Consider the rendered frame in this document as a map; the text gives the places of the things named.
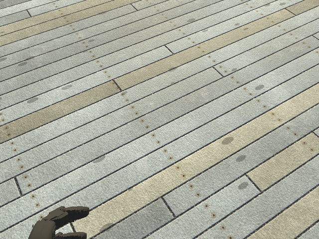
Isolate left robot hand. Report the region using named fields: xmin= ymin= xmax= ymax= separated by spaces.
xmin=28 ymin=206 xmax=97 ymax=239

